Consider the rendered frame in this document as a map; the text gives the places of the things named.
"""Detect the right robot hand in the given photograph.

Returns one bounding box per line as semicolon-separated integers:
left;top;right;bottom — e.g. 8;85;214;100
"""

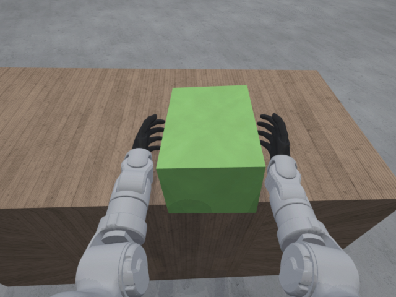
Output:
257;113;290;159

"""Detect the pedestal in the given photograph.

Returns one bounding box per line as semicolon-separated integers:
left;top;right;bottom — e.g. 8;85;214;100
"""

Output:
0;67;396;286

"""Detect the robot right forearm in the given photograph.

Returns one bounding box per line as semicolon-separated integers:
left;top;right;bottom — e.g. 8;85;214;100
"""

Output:
265;155;360;287

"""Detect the robot left forearm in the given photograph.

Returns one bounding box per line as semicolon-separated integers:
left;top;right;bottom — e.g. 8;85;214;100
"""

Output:
75;148;153;291

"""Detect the robot right upper arm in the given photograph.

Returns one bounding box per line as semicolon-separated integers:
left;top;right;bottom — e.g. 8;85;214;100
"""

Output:
279;241;359;297

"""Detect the left robot hand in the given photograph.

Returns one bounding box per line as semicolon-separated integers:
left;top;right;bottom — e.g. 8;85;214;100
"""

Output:
132;114;165;152

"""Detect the carton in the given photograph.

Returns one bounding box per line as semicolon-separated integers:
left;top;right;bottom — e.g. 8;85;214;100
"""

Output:
156;85;266;213

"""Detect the robot left upper arm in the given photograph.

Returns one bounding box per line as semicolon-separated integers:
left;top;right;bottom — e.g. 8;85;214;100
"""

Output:
50;241;150;297

